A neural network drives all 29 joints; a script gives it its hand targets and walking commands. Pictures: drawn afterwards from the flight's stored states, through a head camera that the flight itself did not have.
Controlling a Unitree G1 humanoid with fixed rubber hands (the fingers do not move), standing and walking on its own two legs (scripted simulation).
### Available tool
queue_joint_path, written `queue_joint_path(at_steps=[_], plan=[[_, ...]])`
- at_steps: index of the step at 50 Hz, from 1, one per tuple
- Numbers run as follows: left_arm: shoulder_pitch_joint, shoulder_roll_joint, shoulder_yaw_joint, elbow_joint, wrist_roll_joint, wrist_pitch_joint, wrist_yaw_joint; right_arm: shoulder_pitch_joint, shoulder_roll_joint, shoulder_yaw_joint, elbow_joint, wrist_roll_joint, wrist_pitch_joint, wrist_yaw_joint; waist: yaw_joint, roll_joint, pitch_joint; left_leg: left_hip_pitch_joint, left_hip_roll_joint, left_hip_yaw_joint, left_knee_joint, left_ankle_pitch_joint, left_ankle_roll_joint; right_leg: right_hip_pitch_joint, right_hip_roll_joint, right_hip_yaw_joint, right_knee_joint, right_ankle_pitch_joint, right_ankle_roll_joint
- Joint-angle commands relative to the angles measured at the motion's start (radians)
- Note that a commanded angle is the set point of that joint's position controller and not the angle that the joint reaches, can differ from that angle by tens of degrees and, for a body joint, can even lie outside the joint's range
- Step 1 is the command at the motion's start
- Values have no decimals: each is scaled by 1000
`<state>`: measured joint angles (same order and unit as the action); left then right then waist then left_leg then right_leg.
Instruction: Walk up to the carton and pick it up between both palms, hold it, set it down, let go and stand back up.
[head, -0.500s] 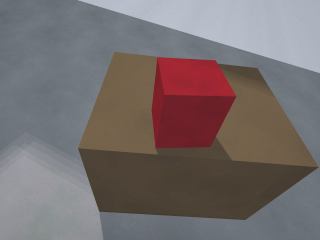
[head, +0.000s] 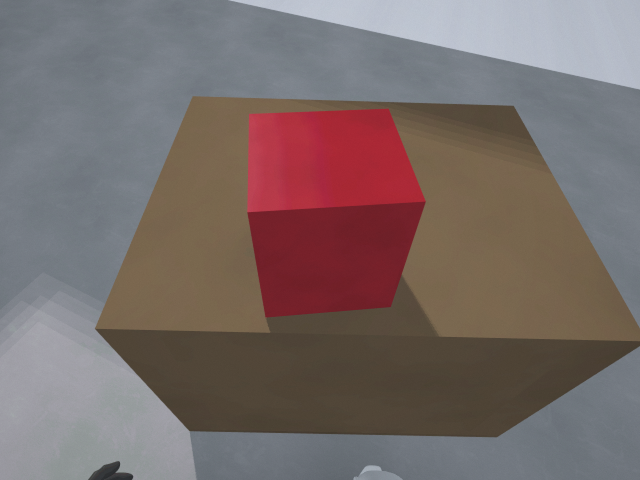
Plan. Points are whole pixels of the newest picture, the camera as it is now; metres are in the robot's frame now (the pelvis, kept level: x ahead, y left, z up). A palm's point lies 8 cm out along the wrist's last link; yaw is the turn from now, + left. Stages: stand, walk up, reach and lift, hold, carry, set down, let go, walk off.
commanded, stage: walk up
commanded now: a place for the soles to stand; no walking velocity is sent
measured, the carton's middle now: (324, 217) +0.50 +0.02 +0.02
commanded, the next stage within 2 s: none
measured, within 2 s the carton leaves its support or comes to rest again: neither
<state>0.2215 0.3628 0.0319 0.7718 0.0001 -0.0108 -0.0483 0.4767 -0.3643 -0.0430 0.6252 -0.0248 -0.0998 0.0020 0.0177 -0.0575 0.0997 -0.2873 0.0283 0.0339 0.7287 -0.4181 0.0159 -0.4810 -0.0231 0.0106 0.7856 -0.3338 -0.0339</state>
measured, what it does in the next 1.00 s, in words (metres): steps to the right: left foot, then right foot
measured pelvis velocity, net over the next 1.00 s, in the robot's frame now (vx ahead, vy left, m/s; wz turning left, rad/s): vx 0.10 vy -0.14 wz -0.03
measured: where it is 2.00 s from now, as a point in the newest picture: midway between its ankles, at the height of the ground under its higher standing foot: outside the picture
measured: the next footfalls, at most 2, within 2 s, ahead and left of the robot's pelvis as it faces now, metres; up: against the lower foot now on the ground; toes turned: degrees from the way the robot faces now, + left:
left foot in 0.42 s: +0.13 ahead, +0.02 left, +0.00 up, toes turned +6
right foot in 0.60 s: +0.09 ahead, -0.26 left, +0.00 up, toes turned +1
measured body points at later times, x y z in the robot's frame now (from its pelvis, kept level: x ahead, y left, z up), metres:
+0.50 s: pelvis +0.06 -0.12 +0.01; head +0.07 -0.11 +0.46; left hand +0.16 +0.17 -0.10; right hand +0.09 -0.44 -0.08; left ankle +0.09 +0.02 -0.71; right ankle +0.05 -0.18 -0.64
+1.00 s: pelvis +0.10 -0.14 +0.01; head +0.14 -0.18 +0.46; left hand +0.09 +0.18 -0.07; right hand +0.21 -0.44 -0.11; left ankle +0.10 +0.00 -0.65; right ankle +0.05 -0.26 -0.71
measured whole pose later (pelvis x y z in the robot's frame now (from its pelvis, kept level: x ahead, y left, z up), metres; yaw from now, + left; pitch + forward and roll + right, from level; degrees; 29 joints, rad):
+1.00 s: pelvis +0.10 -0.14 +0.01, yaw -2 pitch -1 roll -1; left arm 0.52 0.37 0.03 0.77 0.00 -0.10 0.07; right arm 0.22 -0.38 -0.06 0.67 -0.03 0.07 0.01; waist 0.01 0.10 0.10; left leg -0.53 0.01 -0.08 1.14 -0.38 0.02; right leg -0.23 0.04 0.03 0.67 -0.43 -0.02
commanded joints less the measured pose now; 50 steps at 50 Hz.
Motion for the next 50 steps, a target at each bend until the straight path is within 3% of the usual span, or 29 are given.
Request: queue_joint_path(at_steps=[1,3,4,7,9,10,13,15,17,18,19,20,21,22,23,24,26,28,30,32,33,34,36,38,44,46,48,49,50], plan=[[210,354,150,-49,40,-73,22,83,-140,-46,-28,18,-21,-22,54,-285,-254,-388,-1,-2,469,-48,20,564,-262,542,-425,-178,-107],[156,371,145,-59,19,-60,22,-10,-289,-85,-13,16,7,-28,68,-169,-108,-527,5,-40,509,-106,17,455,-322,724,-565,-454,-197],[131,345,143,-60,18,-53,24,-32,-299,-80,4,26,8,-28,66,-93,-75,-512,17,-94,521,-21,24,404,-278,621,-578,-334,-85],[127,273,122,-58,8,-60,35,34,-257,-76,12,29,21,-19,1,-51,-15,-419,30,-77,436,105,6,351,-172,358,-510,271,75],[141,260,115,-73,10,-60,35,49,-244,-75,13,36,34,-13,2,-91,-86,-360,10,-49,380,141,-12,433,-104,244,-483,371,64],[200,244,124,-50,2,-58,31,53,-248,-74,31,31,39,-18,24,-115,-109,-313,14,-54,360,152,-11,448,-100,208,-487,440,140],[85,244,124,-92,3,-35,31,154,-270,-96,59,31,58,-28,-59,-325,-92,-120,-61,87,251,48,-23,349,44,26,-605,720,397],[-19,239,122,-150,15,-15,32,198,-265,-101,58,35,62,-36,-96,-297,-56,-29,-54,148,83,1,-30,317,60,-28,-562,959,382],[-141,212,116,-215,23,-5,33,331,-271,-117,72,38,44,-49,-202,-97,-91,168,-27,143,-324,7,22,224,68,-55,-212,1093,300],[-168,199,108,-234,21,1,41,351,-253,-129,88,31,37,-58,-255,92,-118,315,1,167,-623,238,57,188,107,-95,35,1069,236],[-94,160,87,-202,11,-2,45,257,-219,-132,83,32,37,-64,-209,301,-184,412,73,18,-611,488,66,107,110,-18,264,539,127],[86,158,87,-168,-15,-1,32,-8,-190,-122,10,7,33,-71,-52,422,-214,449,222,-252,-390,394,158,-130,106,86,525,-135,76],[220,219,102,-106,-4,0,39,-170,-205,-117,-35,0,37,-81,54,240,-189,131,358,-334,-333,104,190,4,-6,235,592,-196,13],[331,258,106,-57,-2,4,35,-270,-239,-110,-84,-10,45,-74,150,202,-164,-184,344,-299,-416,-212,172,175,-1,187,602,-209,-51],[373,299,120,-44,-17,22,23,-456,-347,-118,-101,1,34,-72,193,306,-51,-531,494,-391,-538,-361,231,332,-28,225,684,-268,-40],[366,308,117,-49,-8,29,23,-564,-369,-120,-138,-1,26,-66,210,352,15,-689,518,-421,-541,-403,231,406,-81,247,634,-235,-68],[252,271,113,-60,-17,4,20,-344,-291,-98,-76,-18,45,-28,98,321,101,-381,243,-119,-389,-299,141,213,-37,74,60,-288,-40],[330,239,120,-2,-5,-50,49,-161,-247,-110,-36,-27,73,-3,75,95,1,-17,44,66,142,27,103,249,25,9,-500,74,60],[309,364,143,-29,18,-82,96,-86,-150,-74,-57,-33,110,9,-4,-117,40,-445,-30,13,556,-142,25,466,-129,375,-377,446,129],[272,410,144,-61,-1,-97,144,-121,-238,-101,-73,-33,131,10,-29,60,-66,-521,-6,-190,581,-138,9,430,-405,824,-476,423,-53],[225,438,144,-44,-5,-101,146,-151,-279,-111,-28,-18,131,5,-23,56,-53,-470,15,-226,617,-111,11,385,-375,787,-490,348,-30],[249,407,143,-55,-7,-107,147,-213,-269,-109,-30,-15,134,7,1,155,-21,-453,35,-228,617,-25,12,354,-305,586,-391,441,20],[282,310,119,-32,-1,-104,151,-189,-213,-98,-6,16,132,11,-17,19,12,-474,-26,-179,545,68,35,450,-193,356,-333,763,170],[309,288,113,-47,10,-101,152,-226,-210,-99,-20,-4,140,16,-4,13,-55,-467,-3,-166,528,98,28,499,-199,349,-298,717,76],[399,306,123,-42,6,-109,159,-276,-219,-97,-30,-16,150,19,30,-39,-73,-538,-20,-150,435,80,22,598,-184,368,-255,753,83],[403,274,117,-59,21,-113,162,-321,-214,-105,-57,-9,148,20,38,38,-76,-549,9,-127,391,21,-1,638,-203,399,-253,691,-1],[346,335,139,-61,25,-118,159,-355,-201,-93,-69,-6,143,17,32,-44,-55,-573,57,-148,344,-18,-9,624,-251,401,-252,663,-108],[378,333,129,-57,24,-114,160,-376,-224,-103,-60,-11,135,17,62,39,-54,-543,44,-127,324,-16,-5,605,-240,396,-247,666,-90],[373,331,132,-67,26,-116,158,-396,-204,-97,-83,-13,130,15,53,-12,-27,-569,68,-128,266,-48,-1,576,-254,373,-239,657,-122]])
